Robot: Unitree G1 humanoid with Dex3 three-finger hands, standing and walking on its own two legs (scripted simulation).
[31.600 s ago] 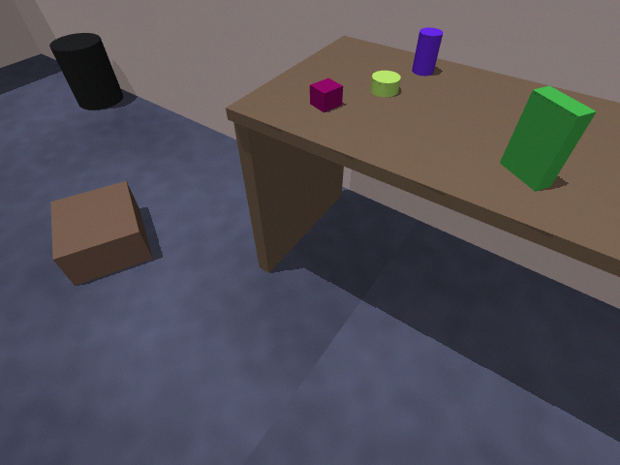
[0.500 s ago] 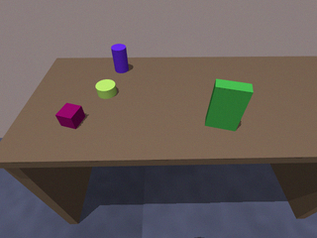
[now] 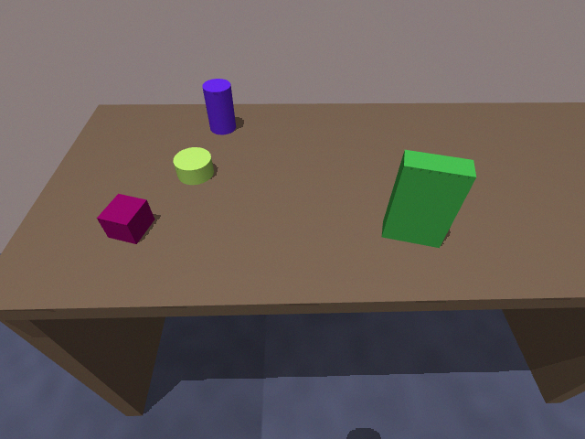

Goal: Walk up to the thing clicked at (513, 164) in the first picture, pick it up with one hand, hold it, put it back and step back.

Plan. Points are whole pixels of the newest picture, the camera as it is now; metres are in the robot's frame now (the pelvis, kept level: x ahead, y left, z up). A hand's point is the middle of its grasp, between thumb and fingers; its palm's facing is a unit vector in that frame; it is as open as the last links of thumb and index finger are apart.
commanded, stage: home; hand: right
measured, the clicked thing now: (423, 202) +0.48 -0.21 +0.05
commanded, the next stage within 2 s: stand in 0.42 s
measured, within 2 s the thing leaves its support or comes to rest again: neither
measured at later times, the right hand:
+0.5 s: hand out of the picture +0.08 -0.25 -0.15, palm faces -0.02 +0.93 -0.37, open 17.2 cm
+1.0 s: hand out of the picture +0.08 -0.25 -0.15, palm faces -0.02 +0.93 -0.36, open 8.6 cm
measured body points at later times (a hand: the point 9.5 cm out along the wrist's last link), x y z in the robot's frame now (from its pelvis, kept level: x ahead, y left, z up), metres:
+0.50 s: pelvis +0.00 +0.01 +0.00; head +0.01 +0.01 +0.45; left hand +0.07 +0.31 -0.14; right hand +0.09 -0.30 -0.13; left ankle +0.03 +0.12 -0.75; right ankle -0.03 -0.14 -0.75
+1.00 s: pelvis +0.01 +0.00 +0.00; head +0.01 +0.01 +0.45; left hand +0.07 +0.31 -0.14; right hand +0.08 -0.30 -0.13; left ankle +0.03 +0.12 -0.75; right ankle -0.03 -0.14 -0.75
